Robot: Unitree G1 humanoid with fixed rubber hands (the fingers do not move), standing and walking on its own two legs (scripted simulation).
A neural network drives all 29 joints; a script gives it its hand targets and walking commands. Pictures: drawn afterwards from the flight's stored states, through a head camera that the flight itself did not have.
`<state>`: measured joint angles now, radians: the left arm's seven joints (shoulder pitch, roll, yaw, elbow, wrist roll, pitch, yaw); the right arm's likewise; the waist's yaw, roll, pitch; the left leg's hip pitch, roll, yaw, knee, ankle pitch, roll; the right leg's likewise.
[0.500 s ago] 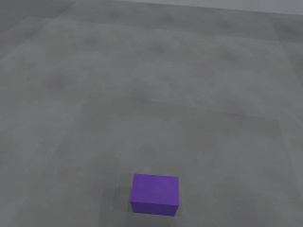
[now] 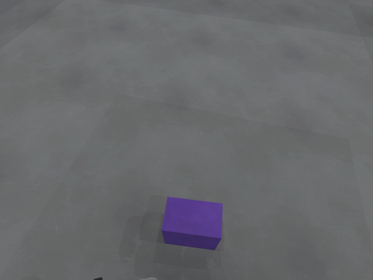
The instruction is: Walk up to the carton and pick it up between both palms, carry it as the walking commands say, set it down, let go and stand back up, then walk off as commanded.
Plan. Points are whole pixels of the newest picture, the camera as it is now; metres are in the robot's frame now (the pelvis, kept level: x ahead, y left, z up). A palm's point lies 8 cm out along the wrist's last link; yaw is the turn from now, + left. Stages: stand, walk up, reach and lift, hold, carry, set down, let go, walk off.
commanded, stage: reach and lift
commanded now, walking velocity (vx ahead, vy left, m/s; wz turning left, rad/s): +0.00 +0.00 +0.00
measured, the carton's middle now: (192, 224) +0.40 -0.01 -0.63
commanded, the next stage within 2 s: none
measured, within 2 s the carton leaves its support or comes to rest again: neither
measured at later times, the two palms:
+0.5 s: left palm (101, 268) +0.16 +0.22 -0.17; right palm out of the picture +0.15 -0.21 -0.17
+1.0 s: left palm (123, 210) +0.31 +0.20 -0.19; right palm (264, 224) +0.29 -0.21 -0.19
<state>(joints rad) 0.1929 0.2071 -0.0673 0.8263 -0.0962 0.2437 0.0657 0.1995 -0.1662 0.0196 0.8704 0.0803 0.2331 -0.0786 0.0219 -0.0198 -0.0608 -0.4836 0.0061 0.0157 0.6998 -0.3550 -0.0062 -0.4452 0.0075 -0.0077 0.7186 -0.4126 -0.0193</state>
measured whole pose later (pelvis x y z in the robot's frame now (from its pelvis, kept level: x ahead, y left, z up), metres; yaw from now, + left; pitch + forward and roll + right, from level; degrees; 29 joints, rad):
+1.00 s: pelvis -0.12 +0.01 -0.08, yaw -1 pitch +25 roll +0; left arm -0.90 0.28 0.14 0.85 -0.06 0.41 0.02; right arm -0.85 -0.22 -0.23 0.82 0.02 0.37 -0.05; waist -0.02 -0.02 0.16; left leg -1.23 0.00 -0.01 1.06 -0.27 -0.01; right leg -1.20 0.02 0.00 1.10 -0.33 0.00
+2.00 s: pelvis -0.16 +0.01 -0.23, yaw -1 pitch +29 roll +0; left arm -1.50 0.50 0.17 0.96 -0.19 0.27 0.05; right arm -1.45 -0.40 -0.17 0.85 0.20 0.28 -0.15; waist -0.03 0.00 0.53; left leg -1.76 -0.02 -0.03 1.65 -0.41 -0.03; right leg -1.73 0.04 0.01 1.69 -0.48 0.00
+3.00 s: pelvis -0.14 +0.01 -0.39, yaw -3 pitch +32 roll +0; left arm -1.53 0.48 0.06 1.13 -0.27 0.09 0.08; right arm -1.47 -0.38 -0.09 1.04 0.26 0.09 -0.14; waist -0.01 0.00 0.52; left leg -2.23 -0.01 -0.03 2.23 -0.55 -0.02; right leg -2.19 0.05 -0.01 2.26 -0.63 0.02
